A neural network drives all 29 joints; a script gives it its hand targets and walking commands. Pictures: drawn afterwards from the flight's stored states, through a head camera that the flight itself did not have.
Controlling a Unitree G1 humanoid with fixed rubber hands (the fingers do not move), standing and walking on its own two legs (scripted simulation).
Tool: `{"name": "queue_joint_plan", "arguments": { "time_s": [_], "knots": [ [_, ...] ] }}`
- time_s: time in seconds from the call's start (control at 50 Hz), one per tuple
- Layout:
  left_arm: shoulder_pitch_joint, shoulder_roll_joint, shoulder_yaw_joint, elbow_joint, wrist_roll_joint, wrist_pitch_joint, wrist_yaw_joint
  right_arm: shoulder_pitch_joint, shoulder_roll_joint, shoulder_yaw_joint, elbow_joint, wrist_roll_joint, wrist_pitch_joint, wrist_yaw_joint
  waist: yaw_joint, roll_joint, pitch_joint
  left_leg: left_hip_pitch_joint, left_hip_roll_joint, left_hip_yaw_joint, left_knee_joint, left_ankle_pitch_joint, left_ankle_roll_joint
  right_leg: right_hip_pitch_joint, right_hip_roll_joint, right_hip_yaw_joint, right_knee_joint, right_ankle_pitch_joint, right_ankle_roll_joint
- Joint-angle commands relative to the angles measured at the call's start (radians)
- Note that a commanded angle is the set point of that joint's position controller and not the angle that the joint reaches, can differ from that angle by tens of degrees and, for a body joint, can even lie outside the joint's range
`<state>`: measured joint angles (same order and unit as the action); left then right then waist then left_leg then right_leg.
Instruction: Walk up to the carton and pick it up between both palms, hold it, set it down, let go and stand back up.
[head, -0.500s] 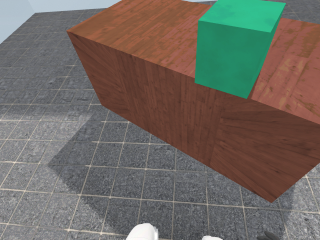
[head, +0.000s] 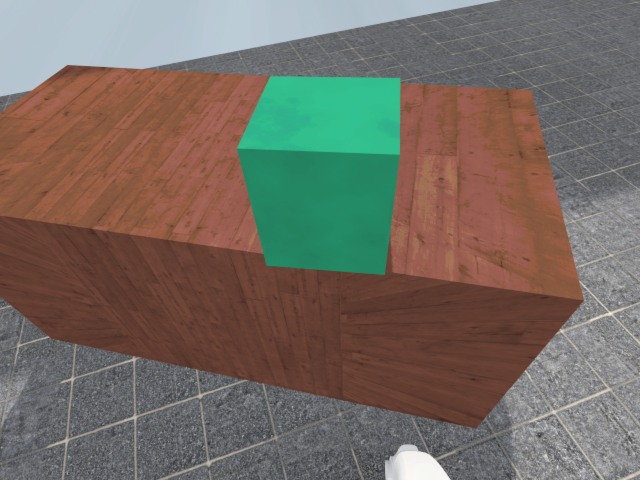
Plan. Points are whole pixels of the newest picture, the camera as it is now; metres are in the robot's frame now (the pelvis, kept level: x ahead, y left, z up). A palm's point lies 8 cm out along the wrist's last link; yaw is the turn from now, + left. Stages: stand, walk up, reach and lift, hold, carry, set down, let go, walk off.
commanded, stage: walk up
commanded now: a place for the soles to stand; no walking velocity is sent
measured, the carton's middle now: (328, 178) +0.57 +0.00 +0.05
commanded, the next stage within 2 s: none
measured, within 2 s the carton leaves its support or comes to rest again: neither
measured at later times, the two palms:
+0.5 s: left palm (213, 413) +0.26 +0.20 -0.14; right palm (532, 443) +0.20 -0.26 -0.12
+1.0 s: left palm (213, 432) +0.23 +0.19 -0.12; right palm out of the picture +0.12 -0.28 -0.13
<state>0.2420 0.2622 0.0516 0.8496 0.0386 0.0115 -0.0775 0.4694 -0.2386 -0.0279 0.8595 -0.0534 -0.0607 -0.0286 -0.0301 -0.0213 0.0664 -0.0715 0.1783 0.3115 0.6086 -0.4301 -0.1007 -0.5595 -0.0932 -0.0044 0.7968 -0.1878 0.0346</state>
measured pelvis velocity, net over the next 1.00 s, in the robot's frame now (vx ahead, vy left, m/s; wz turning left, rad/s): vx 0.10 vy -0.03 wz -0.10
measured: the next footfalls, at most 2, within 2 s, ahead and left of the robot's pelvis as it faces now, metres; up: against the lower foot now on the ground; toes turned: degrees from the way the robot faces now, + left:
right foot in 0.06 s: +0.19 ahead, -0.14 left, +0.00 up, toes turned -6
left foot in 0.36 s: +0.23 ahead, +0.09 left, +0.00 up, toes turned +1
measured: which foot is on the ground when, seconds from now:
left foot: down 0.00-0.08, up 0.10-0.34, down 0.36-0.66, up 0.68-0.90, down 0.92-1.00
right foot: up 0.00-0.04, down 0.06-0.38, up 0.40-0.62, down 0.64-1.00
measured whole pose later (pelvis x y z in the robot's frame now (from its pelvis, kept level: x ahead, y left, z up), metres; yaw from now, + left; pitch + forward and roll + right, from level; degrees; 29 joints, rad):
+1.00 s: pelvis +0.10 -0.03 +0.00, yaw -6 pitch -3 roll +1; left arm 0.11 0.20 -0.01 0.89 0.01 0.04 0.02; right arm 0.25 -0.21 -0.01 0.88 -0.01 0.02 0.00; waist -0.01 -0.02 0.15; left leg -0.25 0.00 0.00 0.66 -0.36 -0.03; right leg -0.31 -0.05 -0.04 0.72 -0.35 -0.01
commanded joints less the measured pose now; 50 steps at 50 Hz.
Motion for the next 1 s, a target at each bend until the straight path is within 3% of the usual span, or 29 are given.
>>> {"name": "queue_joint_plan", "arguments": {
  "time_s": [0.0, 0.02, 0.04, 0.06, 0.08, 0.1, 0.16, 0.18, 0.24, 0.26, 0.28, 0.32, 0.34, 0.36, 0.4, 0.42, 0.52, 0.58, 0.62, 0.64, 0.66, 0.68, 0.72, 0.76, 0.82, 0.88, 0.92, 0.94, 0.98],
  "knots": [
    [0.026, 0.021, 0.004, -0.078, 0.030, -0.051, 0.017, -0.033, -0.174, -0.042, -0.062, 0.004, -0.001, 0.001, 0.069, 0.033, 0.024, -0.193, 0.180, -0.029, -0.088, 0.374, 0.218, 0.305, 0.085, -0.117, -0.155, 0.007, -0.036],
    [0.130, 0.051, 0.016, -0.043, 0.025, -0.057, 0.028, 0.004, -0.172, -0.037, -0.052, 0.014, 0.006, 0.008, 0.104, -0.070, -0.056, -0.180, 0.114, -0.027, 0.116, 0.442, 0.194, 0.422, 0.131, -0.100, -0.207, 0.038, -0.044],
    [0.245, 0.121, 0.034, -0.024, 0.019, -0.062, 0.042, 0.026, -0.163, -0.031, -0.069, 0.009, 0.019, 0.016, 0.151, -0.202, -0.131, -0.312, 0.049, -0.039, 0.375, 0.316, 0.145, 0.579, 0.049, 0.110, -0.219, 0.095, -0.098],
    [0.341, 0.209, 0.050, -0.015, 0.000, -0.053, 0.064, 0.038, -0.093, -0.005, -0.111, 0.000, 0.033, 0.030, 0.145, -0.364, -0.206, -0.487, -0.091, -0.100, 0.642, -0.241, 0.103, 0.725, -0.188, 0.489, -0.292, 0.198, -0.183],
    [0.303, 0.226, 0.058, -0.018, -0.039, -0.035, 0.085, 0.055, -0.103, -0.023, -0.113, 0.016, 0.052, 0.029, 0.126, -0.252, -0.284, -0.499, -0.102, -0.262, 0.683, -0.220, 0.097, 0.726, -0.243, 0.676, -0.397, 0.028, -0.280],
    [0.234, 0.217, 0.063, -0.054, -0.045, -0.035, 0.098, 0.008, -0.121, -0.023, -0.113, 0.015, 0.056, 0.028, 0.115, -0.233, -0.205, -0.533, -0.063, -0.272, 0.730, -0.174, 0.091, 0.633, -0.248, 0.689, -0.477, -0.139, -0.297],
    [0.078, 0.172, 0.032, -0.097, -0.035, -0.034, 0.120, -0.040, -0.115, -0.009, -0.129, 0.015, 0.054, 0.028, 0.043, -0.157, -0.023, -0.466, -0.039, -0.329, 0.650, -0.145, 0.135, 0.343, -0.217, 0.483, -0.494, -0.152, -0.253],
    [0.039, 0.135, 0.025, -0.092, -0.034, -0.042, 0.111, -0.007, -0.108, -0.008, -0.117, 0.023, 0.050, 0.028, 0.023, -0.177, -0.045, -0.389, -0.041, -0.326, 0.577, -0.139, 0.133, 0.295, -0.210, 0.383, -0.466, -0.006, -0.262],
    [-0.025, 0.093, 0.004, -0.081, -0.021, -0.049, 0.108, 0.015, -0.073, 0.005, -0.082, 0.033, 0.053, 0.017, 0.005, -0.095, -0.012, -0.310, -0.053, -0.324, 0.412, -0.121, 0.107, 0.234, -0.210, 0.304, -0.362, 0.405, -0.293],
    [-0.073, 0.089, -0.007, -0.100, -0.025, -0.051, 0.108, 0.008, -0.056, 0.008, -0.085, 0.048, 0.050, 0.007, -0.008, -0.093, -0.009, -0.287, -0.038, -0.357, 0.238, -0.109, 0.107, 0.223, -0.212, 0.248, -0.305, 0.544, -0.260],
    [-0.100, 0.069, -0.013, -0.103, -0.022, -0.044, 0.100, 0.007, -0.039, 0.017, -0.068, 0.051, 0.045, -0.001, -0.006, -0.087, -0.045, -0.204, -0.076, -0.276, 0.136, 0.017, 0.109, 0.218, -0.147, 0.155, -0.276, 0.605, -0.241],
    [-0.128, 0.076, -0.023, -0.094, -0.026, -0.024, 0.095, 0.015, -0.043, 0.012, -0.078, 0.050, 0.037, -0.003, -0.038, -0.072, -0.104, -0.038, -0.099, -0.237, -0.046, 0.298, 0.130, 0.145, -0.108, 0.146, -0.199, 0.490, -0.193],
    [-0.176, 0.058, -0.020, -0.104, -0.036, -0.012, 0.097, 0.027, -0.081, -0.004, -0.076, 0.041, 0.023, -0.006, -0.058, 0.008, -0.105, -0.014, -0.036, -0.316, -0.085, 0.554, 0.133, 0.105, -0.063, 0.126, -0.106, 0.300, -0.142],
    [-0.128, 0.025, -0.027, -0.116, -0.037, -0.006, 0.094, -0.055, -0.197, -0.029, -0.110, 0.038, 0.027, -0.001, 0.004, 0.145, -0.142, -0.061, 0.096, -0.488, -0.153, 0.675, 0.184, 0.112, 0.034, 0.043, 0.008, 0.122, -0.084],
    [-0.046, 0.032, -0.026, -0.084, -0.045, 0.034, 0.114, -0.215, -0.266, -0.047, -0.151, 0.067, 0.048, 0.001, -0.003, 0.276, -0.119, -0.279, 0.254, -0.651, -0.235, 0.588, 0.370, 0.244, 0.127, -0.017, 0.183, -0.384, -0.041],
    [-0.051, 0.055, -0.026, -0.081, -0.035, 0.036, 0.127, -0.241, -0.221, -0.037, -0.144, 0.054, 0.055, -0.002, 0.020, 0.314, -0.071, -0.261, 0.247, -0.630, -0.204, 0.669, 0.385, 0.216, 0.110, 0.012, 0.211, -0.460, -0.030],
    [-0.090, 0.014, -0.026, -0.092, -0.037, 0.015, 0.114, -0.185, -0.196, -0.031, -0.094, 0.041, 0.063, -0.012, -0.018, 0.280, -0.197, 0.070, 0.193, -0.470, -0.038, 1.134, 0.332, 0.066, 0.086, 0.026, 0.129, -0.416, -0.004],
    [-0.071, -0.004, -0.040, -0.092, -0.047, -0.004, 0.110, -0.274, -0.196, -0.030, -0.112, 0.030, 0.082, -0.003, 0.028, 0.260, -0.190, 0.028, 0.103, -0.342, 0.031, 0.974, 0.233, 0.199, 0.071, -0.007, -0.264, -0.131, 0.000],
    [-0.030, 0.085, -0.018, -0.059, -0.041, -0.014, 0.111, -0.282, -0.169, -0.028, -0.112, 0.047, 0.086, 0.018, 0.034, 0.095, -0.238, -0.232, 0.033, -0.294, 0.116, 0.675, 0.164, 0.493, -0.007, 0.118, -0.248, 0.367, -0.045],
    [-0.058, 0.158, 0.001, -0.086, -0.022, -0.015, 0.108, -0.252, -0.121, -0.012, -0.124, 0.054, 0.088, 0.022, 0.011, -0.104, -0.269, -0.361, -0.030, -0.244, 0.191, 0.328, 0.119, 0.581, -0.134, 0.260, -0.244, 0.551, -0.107],
    [-0.054, 0.181, 0.015, -0.090, -0.027, -0.009, 0.109, -0.282, -0.091, -0.007, -0.137, 0.059, 0.110, 0.013, 0.066, -0.212, -0.245, -0.387, -0.110, -0.271, 0.311, -0.190, 0.098, 0.451, -0.259, 0.364, -0.345, 0.575, -0.218],
    [-0.076, 0.174, 0.010, -0.070, -0.026, -0.006, 0.106, -0.282, -0.099, -0.012, -0.116, 0.058, 0.128, -0.002, 0.062, -0.217, -0.161, -0.318, -0.123, -0.339, 0.455, -0.233, 0.105, 0.286, -0.297, 0.434, -0.395, 0.425, -0.304],
    [-0.096, 0.151, 0.006, -0.075, -0.017, 0.000, 0.115, -0.333, -0.110, -0.020, -0.111, 0.063, 0.123, -0.004, 0.096, -0.187, -0.076, -0.411, -0.144, -0.414, 0.480, -0.244, 0.104, 0.336, -0.254, 0.363, -0.404, 0.357, -0.299],
    [-0.159, 0.099, -0.016, -0.100, -0.013, -0.012, 0.123, -0.227, -0.110, -0.026, -0.072, 0.057, 0.105, 0.005, 0.040, -0.150, -0.112, -0.401, -0.139, -0.425, 0.362, -0.156, 0.093, 0.417, -0.189, 0.214, -0.361, 0.507, -0.236],
    [-0.165, 0.120, -0.017, -0.078, -0.002, -0.007, 0.116, -0.250, -0.090, -0.020, -0.071, 0.037, 0.092, 0.006, 0.030, -0.204, -0.118, -0.348, -0.143, -0.335, 0.188, -0.077, 0.090, 0.452, -0.184, 0.208, -0.301, 0.570, -0.221],
    [-0.186, 0.102, -0.019, -0.085, -0.017, 0.008, 0.101, -0.124, -0.082, -0.019, -0.062, 0.045, 0.055, 0.009, -0.020, -0.165, -0.192, -0.086, -0.131, -0.334, -0.184, 0.313, 0.089, 0.386, -0.127, 0.109, -0.178, 0.461, -0.144],
    [-0.173, 0.058, -0.029, -0.096, -0.028, -0.006, 0.094, -0.163, -0.198, -0.052, -0.067, 0.043, 0.044, 0.006, 0.027, 0.034, -0.222, 0.084, 0.004, -0.532, -0.071, 0.739, 0.185, 0.180, -0.023, 0.056, -0.059, 0.170, -0.087],
    [-0.094, 0.015, -0.046, -0.067, -0.033, 0.003, 0.099, -0.225, -0.206, -0.035, -0.067, 0.051, 0.044, 0.018, 0.058, 0.072, -0.175, -0.113, 0.067, -0.557, -0.125, 0.603, 0.252, 0.293, 0.033, 0.014, -0.142, -0.044, -0.046],
    [-0.109, 0.011, -0.058, -0.025, -0.025, 0.008, 0.093, -0.279, -0.134, -0.013, -0.054, 0.047, 0.055, 0.028, 0.047, 0.091, -0.094, -0.324, -0.004, -0.511, -0.182, 0.265, 0.193, 0.456, 0.006, 0.045, -0.290, -0.041, -0.066]
  ]
}}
